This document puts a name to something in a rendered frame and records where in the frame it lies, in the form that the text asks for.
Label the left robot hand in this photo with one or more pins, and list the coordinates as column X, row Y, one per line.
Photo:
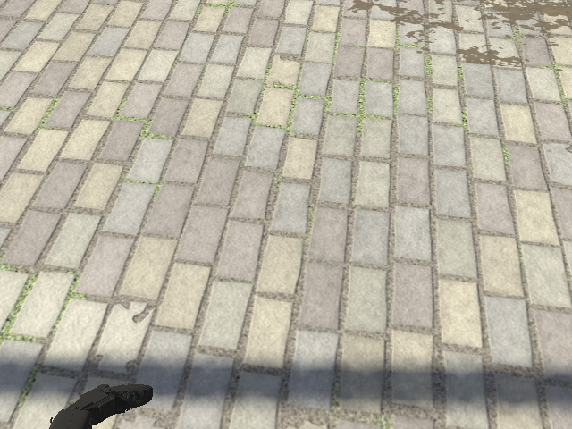
column 97, row 405

